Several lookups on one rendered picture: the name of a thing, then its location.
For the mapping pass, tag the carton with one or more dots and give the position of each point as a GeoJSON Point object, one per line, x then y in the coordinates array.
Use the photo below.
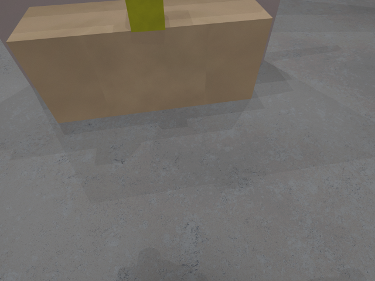
{"type": "Point", "coordinates": [145, 15]}

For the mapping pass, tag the pedestal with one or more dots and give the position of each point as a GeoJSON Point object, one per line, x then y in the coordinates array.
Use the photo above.
{"type": "Point", "coordinates": [85, 62]}

